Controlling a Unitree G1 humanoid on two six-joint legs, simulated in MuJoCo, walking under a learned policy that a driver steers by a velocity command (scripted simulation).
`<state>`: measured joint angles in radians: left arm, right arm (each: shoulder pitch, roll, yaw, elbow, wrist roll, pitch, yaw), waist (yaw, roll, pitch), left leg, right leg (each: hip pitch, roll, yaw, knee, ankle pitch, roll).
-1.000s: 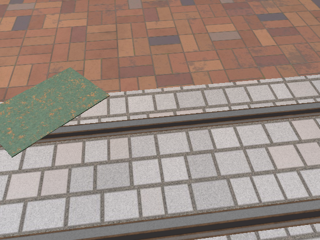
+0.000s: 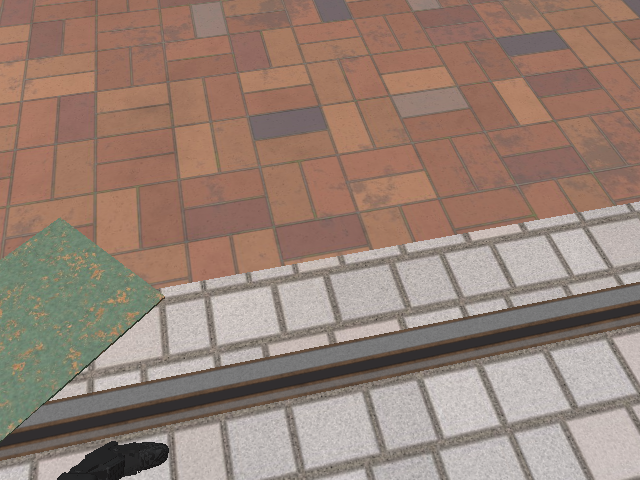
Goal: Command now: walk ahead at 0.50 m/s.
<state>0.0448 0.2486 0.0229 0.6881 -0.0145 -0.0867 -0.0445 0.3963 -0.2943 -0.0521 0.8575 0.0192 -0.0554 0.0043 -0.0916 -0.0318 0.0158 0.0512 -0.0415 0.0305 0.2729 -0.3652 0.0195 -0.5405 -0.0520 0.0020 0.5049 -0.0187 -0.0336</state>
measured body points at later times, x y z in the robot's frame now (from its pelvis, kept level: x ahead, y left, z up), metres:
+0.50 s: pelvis +0.27 +0.00 +0.01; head +0.30 +0.00 +0.45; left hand +0.27 +0.28 -0.12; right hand +0.50 -0.23 -0.08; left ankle +0.44 +0.13 -0.71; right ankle +0.15 -0.12 -0.73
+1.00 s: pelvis +0.54 +0.03 +0.01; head +0.56 +0.04 +0.46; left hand +0.75 +0.27 -0.08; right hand +0.54 -0.25 -0.11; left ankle +0.44 +0.12 -0.73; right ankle +0.73 -0.12 -0.69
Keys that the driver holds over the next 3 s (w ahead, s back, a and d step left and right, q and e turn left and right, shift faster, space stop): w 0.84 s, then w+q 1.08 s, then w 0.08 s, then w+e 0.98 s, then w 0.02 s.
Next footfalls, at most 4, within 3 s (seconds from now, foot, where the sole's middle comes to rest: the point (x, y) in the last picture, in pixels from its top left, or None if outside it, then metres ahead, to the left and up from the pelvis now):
0.02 right None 0.19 -0.12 -0.77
0.56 left None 0.48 0.13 -0.77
1.10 right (345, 338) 0.78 -0.10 -0.77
1.60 left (203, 282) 0.97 0.23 -0.77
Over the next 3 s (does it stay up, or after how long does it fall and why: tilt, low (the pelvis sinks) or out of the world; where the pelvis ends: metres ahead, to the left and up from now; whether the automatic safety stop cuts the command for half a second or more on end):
stays up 1.53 0.44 0.01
